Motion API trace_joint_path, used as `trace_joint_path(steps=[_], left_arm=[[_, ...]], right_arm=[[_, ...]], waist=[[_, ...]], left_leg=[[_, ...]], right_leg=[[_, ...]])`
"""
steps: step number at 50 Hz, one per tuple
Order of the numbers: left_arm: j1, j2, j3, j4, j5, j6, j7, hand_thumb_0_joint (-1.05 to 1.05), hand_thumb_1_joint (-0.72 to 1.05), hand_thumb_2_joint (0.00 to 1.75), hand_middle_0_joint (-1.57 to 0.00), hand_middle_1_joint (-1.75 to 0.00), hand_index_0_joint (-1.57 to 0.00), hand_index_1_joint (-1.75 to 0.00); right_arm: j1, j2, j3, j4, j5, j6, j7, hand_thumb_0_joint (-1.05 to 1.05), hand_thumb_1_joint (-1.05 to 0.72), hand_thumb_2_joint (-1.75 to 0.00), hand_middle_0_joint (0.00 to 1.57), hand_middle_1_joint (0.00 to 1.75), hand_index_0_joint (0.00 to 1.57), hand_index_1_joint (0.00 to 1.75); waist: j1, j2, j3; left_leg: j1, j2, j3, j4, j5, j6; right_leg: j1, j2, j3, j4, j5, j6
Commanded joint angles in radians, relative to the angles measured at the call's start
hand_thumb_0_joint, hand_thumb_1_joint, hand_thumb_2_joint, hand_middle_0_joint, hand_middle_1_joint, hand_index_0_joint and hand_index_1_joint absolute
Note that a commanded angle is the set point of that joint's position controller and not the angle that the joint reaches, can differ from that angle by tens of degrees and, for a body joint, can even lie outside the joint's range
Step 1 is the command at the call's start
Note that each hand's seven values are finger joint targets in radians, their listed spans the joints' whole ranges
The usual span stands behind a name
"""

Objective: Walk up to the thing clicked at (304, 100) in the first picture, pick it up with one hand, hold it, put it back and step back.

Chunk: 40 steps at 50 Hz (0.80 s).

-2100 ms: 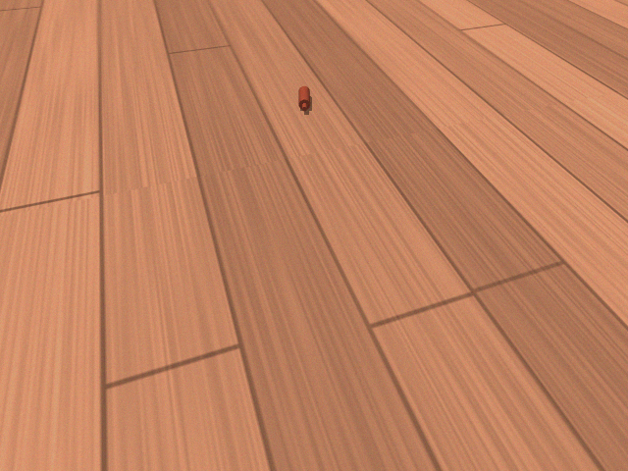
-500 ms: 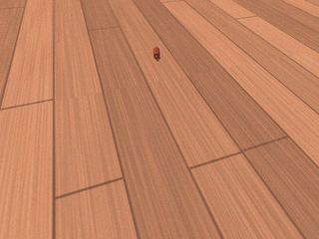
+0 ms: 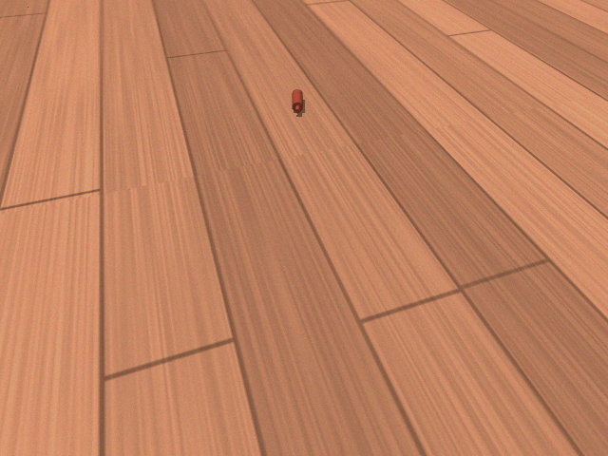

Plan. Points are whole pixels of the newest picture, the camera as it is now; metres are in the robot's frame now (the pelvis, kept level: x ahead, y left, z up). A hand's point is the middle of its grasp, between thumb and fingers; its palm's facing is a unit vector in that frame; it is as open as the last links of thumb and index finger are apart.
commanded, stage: stand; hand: left
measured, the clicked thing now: (297, 102) +2.16 -0.05 -0.75
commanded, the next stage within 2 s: walk up in 0.32 s
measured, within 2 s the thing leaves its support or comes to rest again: neither
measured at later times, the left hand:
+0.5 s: hand out of the picture +0.10 +0.27 -0.14, palm faces -0.22 -0.89 -0.39, open 7.4 cm
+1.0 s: hand (163, 323) +0.39 +0.24 -0.14, palm faces -0.45 -0.75 -0.48, open 7.4 cm
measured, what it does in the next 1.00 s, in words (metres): walks ahead, turning right: right foot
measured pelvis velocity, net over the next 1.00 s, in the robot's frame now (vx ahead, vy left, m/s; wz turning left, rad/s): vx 0.28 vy -0.04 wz -0.53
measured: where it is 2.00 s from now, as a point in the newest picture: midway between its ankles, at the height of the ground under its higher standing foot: (316, 280)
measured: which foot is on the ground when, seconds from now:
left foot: down 0.00-0.62, up 0.64-1.00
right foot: down 0.00-0.40, up 0.42-0.62, down 0.64-1.00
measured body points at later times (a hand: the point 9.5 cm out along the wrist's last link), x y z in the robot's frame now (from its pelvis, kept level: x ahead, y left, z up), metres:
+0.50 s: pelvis +0.02 +0.00 -0.01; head +0.03 -0.03 +0.44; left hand +0.11 +0.32 -0.12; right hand +0.08 -0.34 -0.13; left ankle +0.00 +0.12 -0.75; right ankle +0.00 -0.13 -0.72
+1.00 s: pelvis +0.28 -0.04 -0.03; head +0.28 -0.08 +0.42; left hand +0.41 +0.27 -0.11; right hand +0.30 -0.41 -0.11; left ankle +0.53 +0.02 -0.71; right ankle +0.06 -0.17 -0.75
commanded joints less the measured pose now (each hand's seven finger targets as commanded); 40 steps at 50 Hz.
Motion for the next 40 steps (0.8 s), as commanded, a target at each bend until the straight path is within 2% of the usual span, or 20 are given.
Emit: trace_joint_path(steps=[1,15,16,17,18,19,20,21,22,24,28,29,30,31,32,33,34,36,38,40], left_arm=[[-0.030,0.205,0.036,-0.058,-0.004,-0.016,0.017,0.00,0.90,0.90,-0.20,-0.30,-0.20,-0.30],[-0.031,0.209,0.036,-0.055,-0.002,-0.014,0.015,0.00,0.90,0.90,-0.20,-0.30,-0.20,-0.30],[0.075,0.373,0.101,-0.124,-0.003,-0.019,-0.021,0.00,0.90,0.90,-0.20,-0.30,-0.20,-0.30],[0.022,0.359,0.092,-0.138,-0.005,-0.023,-0.034,0.00,0.90,0.90,-0.20,-0.30,-0.20,-0.30],[-0.105,0.326,0.101,-0.182,-0.003,-0.028,-0.040,0.00,0.90,0.90,-0.20,-0.30,-0.20,-0.30],[-0.190,0.286,0.096,-0.219,-0.003,-0.031,-0.042,0.00,0.90,0.90,-0.20,-0.30,-0.20,-0.30],[-0.213,0.253,0.088,-0.238,-0.005,-0.033,-0.039,0.00,0.90,0.90,-0.20,-0.30,-0.20,-0.30],[-0.150,0.280,0.086,-0.237,-0.003,-0.037,-0.036,0.00,0.90,0.90,-0.20,-0.30,-0.20,-0.30],[-0.117,0.315,0.087,-0.208,-0.002,-0.037,-0.039,0.00,0.90,0.90,-0.20,-0.30,-0.20,-0.30],[-0.014,0.319,0.095,-0.189,-0.018,-0.024,-0.066,0.00,0.90,0.90,-0.20,-0.30,-0.20,-0.30],[0.125,0.317,0.110,-0.139,-0.023,-0.031,-0.076,0.00,0.90,0.90,-0.20,-0.30,-0.20,-0.30],[0.203,0.313,0.114,-0.118,-0.025,-0.037,-0.070,0.00,0.90,0.90,-0.20,-0.30,-0.20,-0.30],[0.351,0.341,0.127,-0.069,-0.022,-0.044,-0.056,0.00,0.90,0.90,-0.20,-0.30,-0.20,-0.30],[0.500,0.414,0.151,-0.034,-0.009,-0.057,-0.030,0.00,0.90,0.90,-0.20,-0.30,-0.20,-0.30],[0.519,0.453,0.161,-0.073,-0.004,-0.056,-0.003,0.00,0.90,0.90,-0.20,-0.30,-0.20,-0.30],[0.418,0.459,0.146,-0.129,-0.008,-0.064,0.013,0.00,0.90,0.90,-0.20,-0.30,-0.20,-0.30],[0.323,0.485,0.141,-0.173,-0.012,-0.073,0.025,0.00,0.90,0.90,-0.20,-0.30,-0.20,-0.30],[0.206,0.457,0.134,-0.218,-0.021,-0.087,0.043,0.00,0.90,0.90,-0.20,-0.30,-0.20,-0.30],[0.167,0.425,0.123,-0.233,-0.025,-0.106,0.050,0.00,0.90,0.90,-0.20,-0.30,-0.20,-0.30],[0.175,0.425,0.123,-0.242,-0.024,-0.127,0.045,0.00,0.90,0.90,-0.20,-0.30,-0.20,-0.30]], right_arm=[[-0.037,-0.207,-0.043,-0.052,0.001,-0.026,-0.013,0.00,-0.90,-0.90,0.20,0.30,0.20,0.30],[-0.030,-0.208,-0.041,-0.046,0.000,-0.024,-0.013,0.00,-0.90,-0.90,0.20,0.30,0.20,0.30],[-0.106,-0.380,-0.154,-0.196,-0.038,-0.050,0.045,0.00,-0.90,-0.90,0.20,0.30,0.20,0.30],[-0.099,-0.357,-0.152,-0.191,-0.043,-0.048,0.064,0.00,-0.90,-0.90,0.20,0.30,0.20,0.30],[-0.015,-0.330,-0.154,-0.198,-0.037,-0.045,0.076,0.00,-0.90,-0.90,0.20,0.30,0.20,0.30],[0.062,-0.333,-0.166,-0.187,-0.031,-0.043,0.080,0.00,-0.90,-0.90,0.20,0.30,0.20,0.30],[0.067,-0.360,-0.184,-0.189,-0.030,-0.045,0.076,0.00,-0.90,-0.90,0.20,0.30,0.20,0.30],[-0.002,-0.366,-0.192,-0.237,-0.029,-0.053,0.077,0.00,-0.90,-0.90,0.20,0.30,0.20,0.30],[-0.025,-0.339,-0.180,-0.252,-0.019,-0.058,0.081,0.00,-0.90,-0.90,0.20,0.30,0.20,0.30],[-0.127,-0.369,-0.183,-0.285,-0.028,-0.064,0.090,0.00,-0.90,-0.90,0.20,0.30,0.20,0.30],[-0.213,-0.365,-0.178,-0.322,-0.052,-0.053,0.117,0.00,-0.90,-0.90,0.20,0.30,0.20,0.30],[-0.230,-0.356,-0.176,-0.327,-0.056,-0.047,0.119,0.00,-0.90,-0.90,0.20,0.30,0.20,0.30],[-0.260,-0.336,-0.170,-0.346,-0.060,-0.039,0.121,0.00,-0.90,-0.90,0.20,0.30,0.20,0.30],[-0.259,-0.270,-0.144,-0.370,-0.064,-0.032,0.127,0.00,-0.90,-0.90,0.20,0.30,0.20,0.30],[-0.299,-0.206,-0.109,-0.414,-0.053,-0.031,0.140,0.00,-0.90,-0.90,0.20,0.30,0.20,0.30],[-0.340,-0.253,-0.117,-0.456,-0.038,-0.042,0.149,0.00,-0.90,-0.90,0.20,0.30,0.20,0.30],[-0.342,-0.308,-0.125,-0.448,-0.034,-0.049,0.150,0.00,-0.90,-0.90,0.20,0.30,0.20,0.30],[-0.290,-0.349,-0.136,-0.413,-0.030,-0.042,0.148,0.00,-0.90,-0.90,0.20,0.30,0.20,0.30],[-0.215,-0.345,-0.136,-0.394,-0.034,-0.024,0.155,0.00,-0.90,-0.90,0.20,0.30,0.20,0.30],[-0.184,-0.337,-0.141,-0.403,-0.037,-0.007,0.173,0.00,-0.90,-0.90,0.20,0.30,0.20,0.30]], waist=[[-0.002,0.014,-0.076],[-0.004,0.003,-0.068],[-0.009,0.116,-0.098],[-0.043,0.083,-0.034],[-0.116,0.072,-0.013],[-0.169,0.123,-0.026],[-0.175,0.270,-0.063],[-0.122,0.201,-0.099],[-0.088,0.103,-0.132],[-0.014,0.163,-0.109],[0.047,0.116,-0.042],[0.083,0.049,-0.052],[0.154,-0.103,-0.071],[0.218,-0.332,-0.062],[0.236,-0.401,0.023],[0.171,-0.276,-0.013],[0.117,-0.130,0.008],[0.039,-0.037,0.009],[-0.006,-0.053,0.034],[-0.014,-0.077,0.043]], left_leg=[[0.002,0.122,-0.096,-0.048,0.158,0.028],[-0.002,0.120,-0.096,-0.053,0.130,0.027],[0.086,0.113,-0.012,0.140,-0.421,0.074],[0.089,0.112,-0.038,0.154,-0.555,0.101],[0.133,0.146,-0.083,0.096,-0.570,0.129],[0.272,0.245,-0.174,-0.034,-0.588,0.170],[0.291,0.419,-0.321,-0.172,-0.535,0.226],[0.249,0.469,-0.316,-0.190,-0.455,0.233],[0.171,0.434,-0.266,-0.194,-0.484,0.227],[0.074,0.416,-0.160,-0.211,-0.549,0.201],[-0.123,0.279,0.123,-0.064,-0.483,0.141],[-0.175,0.237,0.183,0.042,-0.503,0.124],[-0.311,0.162,0.255,0.294,-0.496,0.095],[-0.588,0.043,0.271,0.675,-0.526,0.048],[-0.875,-0.005,0.140,0.917,-0.536,-0.009],[-0.886,0.019,-0.085,0.924,-0.426,-0.019],[-0.897,0.093,-0.132,0.934,-0.348,-0.022],[-0.813,0.158,-0.148,0.854,-0.211,-0.022],[-0.698,0.165,-0.140,0.760,-0.121,-0.018],[-0.602,0.125,-0.084,0.664,-0.023,-0.022]], right_leg=[[0.010,-0.123,0.090,-0.043,0.138,-0.035],[-0.001,-0.123,0.092,-0.046,0.121,-0.031],[-0.258,-0.144,0.260,0.019,-0.368,-0.105],[-0.453,-0.154,0.291,-0.002,-0.500,-0.096],[-0.568,-0.130,0.242,0.064,-0.457,-0.070],[-0.729,-0.065,0.113,0.221,-0.350,-0.036],[-0.782,-0.030,-0.024,0.525,-0.271,-0.041],[-0.721,-0.113,-0.016,0.582,-0.294,-0.044],[-0.626,-0.138,0.013,0.624,-0.267,-0.042],[-0.513,-0.187,0.000,0.573,-0.284,-0.035],[-0.236,-0.143,-0.164,0.442,-0.146,-0.012],[-0.128,-0.123,-0.196,0.360,-0.107,-0.017],[0.066,-0.102,-0.176,0.262,-0.122,-0.037],[0.241,-0.132,0.037,0.154,-0.353,-0.104],[0.234,-0.276,0.399,0.021,-0.661,-0.163],[0.187,-0.430,0.848,-0.242,-0.786,-0.260],[0.176,-0.470,0.859,-0.267,-0.803,-0.296],[0.116,-0.412,0.638,-0.193,-0.606,-0.246],[-0.006,-0.344,0.451,-0.170,-0.448,-0.188],[-0.103,-0.252,0.302,-0.175,-0.350,-0.164]])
